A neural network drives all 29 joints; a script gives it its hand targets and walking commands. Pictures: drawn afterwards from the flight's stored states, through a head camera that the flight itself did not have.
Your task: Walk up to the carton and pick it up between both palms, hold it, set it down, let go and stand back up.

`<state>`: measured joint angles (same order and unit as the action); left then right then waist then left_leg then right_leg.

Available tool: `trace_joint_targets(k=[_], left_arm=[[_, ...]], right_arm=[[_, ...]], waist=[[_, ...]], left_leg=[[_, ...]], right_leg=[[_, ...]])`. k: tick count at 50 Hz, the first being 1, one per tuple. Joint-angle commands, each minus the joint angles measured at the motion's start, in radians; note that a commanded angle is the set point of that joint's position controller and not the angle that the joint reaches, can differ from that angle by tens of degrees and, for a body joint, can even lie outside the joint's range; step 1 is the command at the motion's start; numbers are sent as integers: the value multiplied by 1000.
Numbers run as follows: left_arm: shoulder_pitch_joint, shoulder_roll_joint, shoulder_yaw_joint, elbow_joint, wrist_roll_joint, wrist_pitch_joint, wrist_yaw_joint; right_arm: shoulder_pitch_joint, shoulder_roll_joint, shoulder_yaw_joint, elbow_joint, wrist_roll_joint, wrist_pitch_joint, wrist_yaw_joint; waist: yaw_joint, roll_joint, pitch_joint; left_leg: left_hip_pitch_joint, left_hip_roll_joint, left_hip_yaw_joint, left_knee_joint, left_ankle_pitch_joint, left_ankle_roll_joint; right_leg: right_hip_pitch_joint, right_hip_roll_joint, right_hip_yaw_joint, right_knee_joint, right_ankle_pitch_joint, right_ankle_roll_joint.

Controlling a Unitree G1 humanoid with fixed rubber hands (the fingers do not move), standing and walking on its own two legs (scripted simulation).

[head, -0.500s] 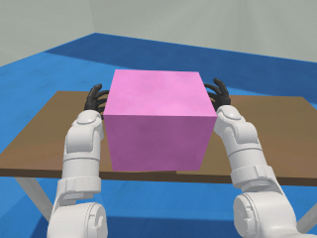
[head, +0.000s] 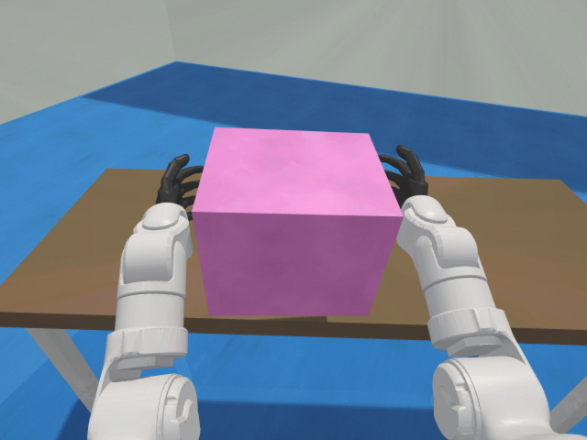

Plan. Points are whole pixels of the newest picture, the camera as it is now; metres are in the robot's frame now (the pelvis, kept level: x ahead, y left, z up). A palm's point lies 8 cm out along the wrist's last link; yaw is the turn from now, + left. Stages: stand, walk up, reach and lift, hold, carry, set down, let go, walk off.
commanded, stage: hold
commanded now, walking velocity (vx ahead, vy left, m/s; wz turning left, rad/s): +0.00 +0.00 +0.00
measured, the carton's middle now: (291, 221) +0.40 +0.02 +0.17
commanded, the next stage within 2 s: none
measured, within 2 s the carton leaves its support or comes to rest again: neither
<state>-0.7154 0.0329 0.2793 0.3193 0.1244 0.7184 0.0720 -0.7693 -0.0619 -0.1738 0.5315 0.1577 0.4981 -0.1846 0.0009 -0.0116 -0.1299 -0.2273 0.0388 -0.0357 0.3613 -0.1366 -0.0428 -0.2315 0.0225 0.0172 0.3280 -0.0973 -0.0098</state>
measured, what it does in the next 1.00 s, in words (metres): stands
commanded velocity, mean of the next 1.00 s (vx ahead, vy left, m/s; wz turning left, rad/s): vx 0.00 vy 0.00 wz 0.00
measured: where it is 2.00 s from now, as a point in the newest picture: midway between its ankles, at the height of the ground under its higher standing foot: outside the picture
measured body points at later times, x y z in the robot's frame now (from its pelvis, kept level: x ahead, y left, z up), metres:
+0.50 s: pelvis +0.00 +0.00 +0.00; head -0.04 +0.01 +0.45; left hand +0.39 +0.18 +0.20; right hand +0.41 -0.14 +0.20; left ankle +0.04 +0.14 -0.75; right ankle +0.05 -0.11 -0.75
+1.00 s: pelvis +0.00 +0.00 +0.00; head -0.04 +0.01 +0.45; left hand +0.39 +0.18 +0.21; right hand +0.40 -0.14 +0.21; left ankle +0.04 +0.14 -0.75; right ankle +0.05 -0.11 -0.75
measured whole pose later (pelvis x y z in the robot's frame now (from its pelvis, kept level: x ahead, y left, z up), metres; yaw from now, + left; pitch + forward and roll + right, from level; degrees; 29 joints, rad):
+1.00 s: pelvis +0.00 +0.00 +0.00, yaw +0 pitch +0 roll +0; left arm -0.70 0.02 0.28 0.26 0.13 0.73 0.06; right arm -0.74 -0.06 -0.17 0.46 0.17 0.51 -0.19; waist 0.00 -0.01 -0.12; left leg -0.23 0.04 -0.04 0.36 -0.14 -0.04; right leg -0.23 0.02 0.02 0.33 -0.10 -0.01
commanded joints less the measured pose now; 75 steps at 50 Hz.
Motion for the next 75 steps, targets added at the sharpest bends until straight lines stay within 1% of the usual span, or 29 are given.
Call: trace_joint_targets(k=[1,5,8,12,14,17,19,22,27,29,32,33,35,38,40,41,42,45,46,48,50,53,57,61,65,68,70,72,75], left_arm=[[-842,-623,-514,-269,-133,-85,-185],[-880,-632,-497,-270,-126,-89,-184],[-868,-618,-475,-199,-123,-87,-196],[-884,-644,-522,-312,-155,-99,-180],[-905,-642,-566,-398,-190,-115,-176],[-767,-634,-537,-324,-161,-96,-176],[-794,-630,-520,-298,-137,-84,-186],[-771,-636,-524,-326,-136,-71,-187],[-751,-631,-529,-349,-136,-64,-193],[-760,-637,-539,-362,-136,-65,-198],[-756,-601,-504,-368,-121,-64,-199],[-796,-617,-521,-352,-116,-60,-197],[-752,-611,-492,-292,-104,-54,-202],[-797,-610,-509,-305,-117,-65,-199],[-791,-627,-506,-337,-119,-71,-196],[-828,-635,-542,-366,-146,-77,-192],[-814,-646,-555,-348,-157,-74,-189],[-767,-639,-561,-400,-149,-74,-182],[-751,-623,-545,-399,-135,-68,-183],[-748,-641,-559,-398,-141,-63,-185],[-714,-602,-511,-315,-104,-46,-197],[-722,-603,-526,-392,-115,-57,-200],[-741,-602,-503,-316,-106,-57,-204],[-798,-623,-541,-375,-133,-69,-195],[-778,-610,-504,-291,-98,-54,-196],[-757,-628,-539,-344,-120,-60,-200],[-715,-626,-532,-347,-128,-57,-200],[-746,-640,-559,-424,-141,-68,-193],[-738,-591,-519,-363,-122,-62,-198]], right_arm=[[-785,608,439,-201,140,-32,109],[-793,628,417,-154,128,-38,122],[-818,618,402,-159,111,-40,122],[-810,644,435,-197,144,-56,121],[-754,649,452,-240,154,-49,116],[-761,627,486,-301,175,-44,100],[-735,611,454,-230,157,-28,101],[-729,591,463,-258,168,-24,99],[-752,595,493,-331,190,-24,95],[-744,599,477,-328,173,-21,91],[-720,615,485,-281,171,-10,91],[-732,591,460,-244,160,-9,96],[-759,601,463,-262,157,-8,100],[-763,603,452,-245,155,-16,105],[-760,621,465,-267,155,-23,105],[-749,620,451,-260,151,-24,104],[-806,618,474,-336,166,-37,104],[-729,618,508,-334,193,-28,96],[-696,606,496,-289,186,-16,97],[-716,599,498,-350,183,-21,93],[-711,572,483,-274,166,-4,91],[-697,606,505,-314,178,-10,94],[-723,590,464,-260,149,-10,99],[-734,607,469,-267,156,-20,102],[-768,594,455,-252,146,-23,110],[-741,611,468,-287,157,-29,104],[-723,585,487,-321,175,-22,99],[-711,607,509,-352,183,-27,92],[-743,603,500,-323,175,-19,94]], waist=[[-149,34,-413],[-143,47,-420],[-143,2,-389],[-144,39,-495],[-171,53,-563],[-155,12,-519],[-161,38,-449],[-159,49,-445],[-151,25,-500],[-163,31,-477],[-144,7,-460],[-162,54,-436],[-136,13,-397],[-155,27,-433],[-141,14,-458],[-164,56,-480],[-148,39,-528],[-155,34,-536],[-153,48,-494],[-162,43,-512],[-152,26,-419],[-149,27,-480],[-152,8,-412],[-157,47,-459],[-133,35,-422],[-155,45,-456],[-160,12,-485],[-162,37,-533],[-141,17,-451]], left_leg=[[115,-93,14,-87,-25,2],[142,-89,15,-94,-39,4],[93,-90,20,-111,-97,18],[142,-95,21,-82,2,1],[171,-92,21,-61,71,-9],[149,-105,16,-57,108,2],[151,-96,11,-66,70,-4],[162,-99,15,-62,107,-14],[174,-102,15,-62,116,-4],[167,-98,11,-60,100,-10],[147,-103,23,-69,83,1],[150,-97,16,-73,46,-13],[127,-101,18,-86,24,5],[140,-95,17,-86,16,2],[147,-93,17,-82,33,3],[148,-98,17,-75,40,-7],[147,-101,20,-60,53,-1],[197,-96,7,-44,153,-13],[186,-102,13,-48,143,-15],[186,-99,14,-44,143,-18],[150,-101,14,-69,73,-2],[160,-101,24,-65,108,-4],[121,-97,19,-81,44,-1],[148,-99,25,-74,56,-9],[150,-94,15,-82,13,2],[148,-98,22,-73,75,-6],[175,-99,17,-62,116,-2],[196,-102,17,-40,157,-12],[136,-107,22,-65,75,4]], right_leg=[[356,24,-22,-28,87,38],[314,24,-26,-36,28,36],[339,18,-20,-48,-7,36],[369,23,-25,-24,90,40],[407,26,-17,-5,200,36],[445,33,-15,-6,263,51],[401,30,-17,-15,186,41],[405,34,-17,-16,219,46],[431,33,-21,-13,237,48],[425,34,-19,-14,225,46],[438,27,-15,-18,196,52],[395,27,-21,-15,157,41],[392,27,-19,-30,128,49],[387,28,-22,-24,144,38],[390,28,-26,-23,139,38],[382,24,-23,-16,145,38],[406,28,-20,-13,180,40],[436,44,-22,-5,270,37],[425,34,-21,-5,270,44],[433,38,-24,-8,266,42],[413,30,-23,-21,192,43],[454,29,-22,-4,255,48],[419,28,-19,-21,179,39],[409,24,-23,-11,186,41],[368,28,-25,-24,111,36],[417,28,-19,-11,209,36],[441,31,-21,-13,257,46],[444,34,-22,-2,290,43],[436,19,-18,-13,209,51]])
